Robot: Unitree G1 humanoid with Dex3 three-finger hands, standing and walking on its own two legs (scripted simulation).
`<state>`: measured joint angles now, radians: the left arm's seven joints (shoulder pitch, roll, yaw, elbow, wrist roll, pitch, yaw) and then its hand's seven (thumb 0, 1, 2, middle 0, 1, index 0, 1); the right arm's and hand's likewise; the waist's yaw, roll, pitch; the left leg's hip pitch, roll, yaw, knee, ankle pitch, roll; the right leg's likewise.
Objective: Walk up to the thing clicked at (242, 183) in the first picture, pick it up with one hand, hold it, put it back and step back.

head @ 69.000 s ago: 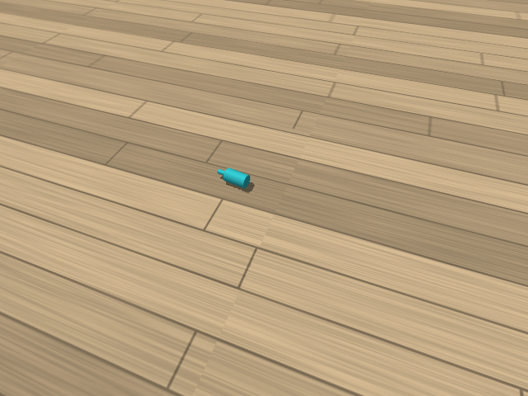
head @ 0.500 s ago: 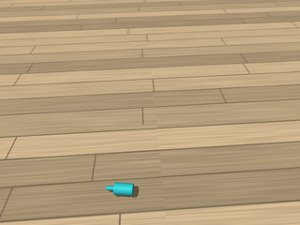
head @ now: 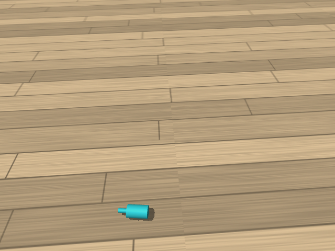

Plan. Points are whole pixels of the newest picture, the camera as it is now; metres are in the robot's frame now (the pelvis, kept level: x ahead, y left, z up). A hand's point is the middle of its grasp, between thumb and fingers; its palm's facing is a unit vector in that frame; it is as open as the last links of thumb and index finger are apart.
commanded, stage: stand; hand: left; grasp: from above
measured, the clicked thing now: (133, 211) +0.47 +0.25 -0.75
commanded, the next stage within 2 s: step back in 0.14 s
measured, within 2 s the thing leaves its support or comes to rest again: neither
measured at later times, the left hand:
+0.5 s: hand out of the picture +0.09 +0.31 -0.18, palm faces -0.01 -0.92 -0.40, open 7.4 cm
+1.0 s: hand out of the picture -0.07 +0.27 -0.16, palm faces -0.10 -0.91 -0.41, open 7.4 cm
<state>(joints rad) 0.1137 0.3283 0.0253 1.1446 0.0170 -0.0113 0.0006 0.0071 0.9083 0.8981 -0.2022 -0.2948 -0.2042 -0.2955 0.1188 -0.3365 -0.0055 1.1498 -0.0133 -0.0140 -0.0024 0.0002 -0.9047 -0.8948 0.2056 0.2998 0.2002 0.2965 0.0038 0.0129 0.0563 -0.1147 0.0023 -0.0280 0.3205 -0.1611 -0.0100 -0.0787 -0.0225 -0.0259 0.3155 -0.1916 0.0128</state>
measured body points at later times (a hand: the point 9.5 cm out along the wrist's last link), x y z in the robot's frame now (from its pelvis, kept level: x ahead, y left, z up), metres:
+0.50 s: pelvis -0.05 +0.03 -0.03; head +0.01 +0.05 +0.41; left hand +0.09 +0.35 -0.15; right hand +0.02 -0.29 -0.14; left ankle -0.04 +0.13 -0.75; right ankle -0.03 -0.12 -0.73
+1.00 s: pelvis -0.17 +0.01 -0.02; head -0.12 -0.01 +0.42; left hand -0.06 +0.32 -0.13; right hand -0.11 -0.31 -0.15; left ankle -0.12 +0.14 -0.69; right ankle -0.18 -0.10 -0.75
